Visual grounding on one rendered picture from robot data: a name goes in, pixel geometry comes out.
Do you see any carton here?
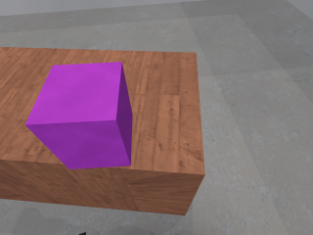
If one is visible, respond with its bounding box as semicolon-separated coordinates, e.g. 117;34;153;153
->
25;62;133;169

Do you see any pedestal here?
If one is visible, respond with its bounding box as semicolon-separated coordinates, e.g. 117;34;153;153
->
0;47;205;215

